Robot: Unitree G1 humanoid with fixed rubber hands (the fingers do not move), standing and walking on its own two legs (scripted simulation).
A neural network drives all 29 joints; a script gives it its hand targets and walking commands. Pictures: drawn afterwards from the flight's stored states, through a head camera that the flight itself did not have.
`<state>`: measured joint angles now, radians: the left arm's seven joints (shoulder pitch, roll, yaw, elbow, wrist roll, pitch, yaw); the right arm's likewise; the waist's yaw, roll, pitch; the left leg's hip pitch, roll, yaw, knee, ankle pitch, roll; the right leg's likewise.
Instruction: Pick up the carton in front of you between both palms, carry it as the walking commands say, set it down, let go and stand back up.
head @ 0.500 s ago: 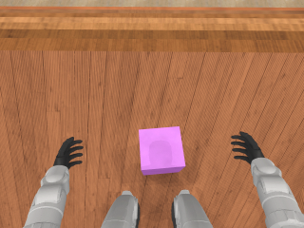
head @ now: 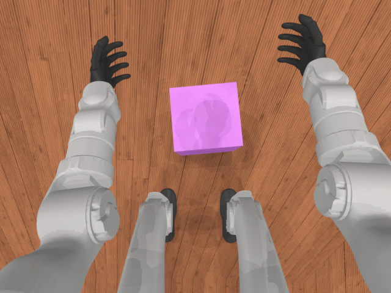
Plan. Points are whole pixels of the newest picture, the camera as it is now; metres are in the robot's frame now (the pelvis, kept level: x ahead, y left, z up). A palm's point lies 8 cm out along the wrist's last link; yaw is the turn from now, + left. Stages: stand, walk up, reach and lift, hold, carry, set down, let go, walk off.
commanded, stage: reach and lift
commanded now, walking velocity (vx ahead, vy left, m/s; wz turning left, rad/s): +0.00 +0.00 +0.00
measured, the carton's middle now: (205, 123) +0.48 -0.02 -0.50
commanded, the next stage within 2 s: none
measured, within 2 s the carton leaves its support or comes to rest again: leaves its support in 1.66 s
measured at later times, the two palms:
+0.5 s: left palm (136, 116) +0.48 +0.18 -0.32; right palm (271, 106) +0.50 -0.20 -0.32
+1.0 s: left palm (141, 118) +0.49 +0.19 -0.41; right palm (256, 114) +0.50 -0.19 -0.43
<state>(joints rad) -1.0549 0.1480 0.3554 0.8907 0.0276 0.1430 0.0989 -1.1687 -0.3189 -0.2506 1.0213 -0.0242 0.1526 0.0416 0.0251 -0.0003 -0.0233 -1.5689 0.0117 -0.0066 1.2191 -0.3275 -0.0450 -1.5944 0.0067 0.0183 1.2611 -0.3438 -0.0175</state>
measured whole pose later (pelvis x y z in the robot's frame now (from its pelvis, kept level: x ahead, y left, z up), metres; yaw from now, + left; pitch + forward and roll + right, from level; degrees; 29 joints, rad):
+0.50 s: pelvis -0.01 +0.02 -0.18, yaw +1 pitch +45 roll +3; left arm -1.08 0.20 0.18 0.89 -0.17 0.05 0.17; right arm -1.16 -0.40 -0.10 1.01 0.17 0.05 -0.03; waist 0.01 0.01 0.05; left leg -2.16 0.00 0.01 1.89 -0.52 -0.02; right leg -2.18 0.01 0.05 1.92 -0.53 0.02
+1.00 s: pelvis -0.03 +0.01 -0.25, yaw +2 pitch +36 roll +2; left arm -1.34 0.30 0.08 1.11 -0.30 -0.01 0.16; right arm -1.38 -0.44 0.03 1.18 0.27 -0.01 -0.06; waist 0.00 0.06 0.34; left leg -2.26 -0.04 -0.01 2.13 -0.51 -0.05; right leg -2.26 -0.02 0.04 2.18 -0.54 0.00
